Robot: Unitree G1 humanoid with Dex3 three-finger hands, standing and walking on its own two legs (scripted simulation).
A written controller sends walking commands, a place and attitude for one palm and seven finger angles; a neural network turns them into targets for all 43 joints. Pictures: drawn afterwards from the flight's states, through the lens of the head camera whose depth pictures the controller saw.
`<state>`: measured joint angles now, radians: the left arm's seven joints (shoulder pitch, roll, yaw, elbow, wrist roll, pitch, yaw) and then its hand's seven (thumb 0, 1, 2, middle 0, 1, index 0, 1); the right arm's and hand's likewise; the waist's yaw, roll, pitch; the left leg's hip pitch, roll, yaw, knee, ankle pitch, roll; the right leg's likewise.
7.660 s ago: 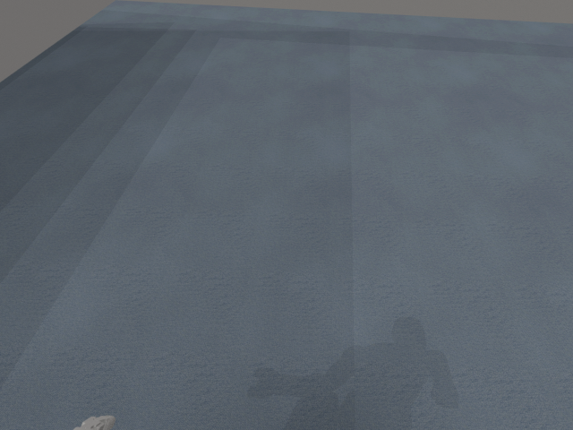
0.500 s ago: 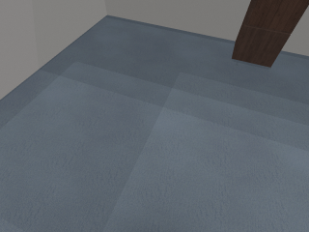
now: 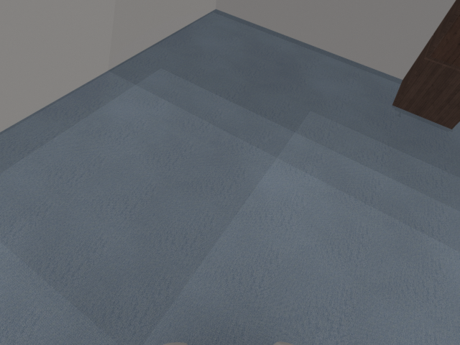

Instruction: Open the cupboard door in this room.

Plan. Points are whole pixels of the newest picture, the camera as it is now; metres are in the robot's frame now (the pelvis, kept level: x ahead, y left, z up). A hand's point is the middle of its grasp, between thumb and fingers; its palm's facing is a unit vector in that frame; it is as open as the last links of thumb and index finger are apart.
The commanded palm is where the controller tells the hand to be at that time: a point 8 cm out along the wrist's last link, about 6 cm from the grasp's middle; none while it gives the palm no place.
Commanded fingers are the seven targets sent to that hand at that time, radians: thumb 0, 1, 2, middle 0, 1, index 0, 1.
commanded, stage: turn or walk to find it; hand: left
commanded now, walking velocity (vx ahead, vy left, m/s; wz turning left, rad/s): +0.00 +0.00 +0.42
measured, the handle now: out of the picture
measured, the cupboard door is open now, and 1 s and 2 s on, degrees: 0 0 0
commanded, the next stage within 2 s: none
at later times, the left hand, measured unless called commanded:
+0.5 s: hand out of the picture +0.05 +0.18 -0.14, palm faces +0.20 -0.94 -0.28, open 7.3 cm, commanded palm none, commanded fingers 0.00 0.90 0.90 -0.20 -0.30 -0.20 -0.30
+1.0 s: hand out of the picture -0.07 +0.24 -0.16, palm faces +0.44 -0.86 -0.25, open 7.3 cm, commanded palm none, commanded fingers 0.00 0.90 0.90 -0.20 -0.30 -0.20 -0.30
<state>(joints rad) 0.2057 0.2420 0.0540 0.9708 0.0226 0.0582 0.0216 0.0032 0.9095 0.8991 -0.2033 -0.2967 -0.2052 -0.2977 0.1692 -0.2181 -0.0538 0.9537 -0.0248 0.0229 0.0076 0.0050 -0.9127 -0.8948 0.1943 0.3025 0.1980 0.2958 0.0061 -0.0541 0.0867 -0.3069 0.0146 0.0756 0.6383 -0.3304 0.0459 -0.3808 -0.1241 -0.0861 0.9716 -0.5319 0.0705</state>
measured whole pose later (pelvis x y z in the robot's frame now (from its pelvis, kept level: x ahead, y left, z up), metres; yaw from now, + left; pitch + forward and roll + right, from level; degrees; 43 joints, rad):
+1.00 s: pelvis -0.02 +0.01 +0.01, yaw +24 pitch +0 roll -1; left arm 0.21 0.27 0.06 0.97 0.02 0.05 0.01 0.01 0.91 0.90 -0.20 -0.30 -0.20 -0.30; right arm 0.15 -0.20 -0.04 0.93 -0.02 0.02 -0.01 0.00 -0.91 -0.89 0.20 0.30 0.20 0.30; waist 0.02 -0.03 0.08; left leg -0.22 0.00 0.02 0.49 -0.26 0.04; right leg -0.44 -0.10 -0.04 1.06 -0.43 0.09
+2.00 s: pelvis -0.06 -0.01 +0.02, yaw +49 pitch -1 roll -1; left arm 0.19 0.25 0.06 0.96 0.02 0.05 0.01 0.01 0.91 0.90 -0.20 -0.30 -0.20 -0.30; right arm 0.17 -0.19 -0.04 0.95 -0.02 0.02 -0.01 0.00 -0.91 -0.89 0.20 0.30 0.20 0.30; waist 0.02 -0.02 0.06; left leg -0.20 -0.02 0.00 0.44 -0.23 0.04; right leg -0.43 -0.09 -0.03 1.01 -0.42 0.09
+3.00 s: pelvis -0.09 -0.06 +0.02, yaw +75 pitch +0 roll +0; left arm 0.16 0.24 0.06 0.94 0.02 0.05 0.01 0.00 0.91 0.90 -0.20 -0.30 -0.20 -0.30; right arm 0.18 -0.19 -0.05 0.94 -0.03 0.03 0.00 0.00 -0.91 -0.89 0.20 0.30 0.20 0.30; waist -0.01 0.00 0.07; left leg -0.25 -0.04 -0.04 0.44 -0.19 0.03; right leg -0.39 -0.07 -0.02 0.90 -0.44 0.08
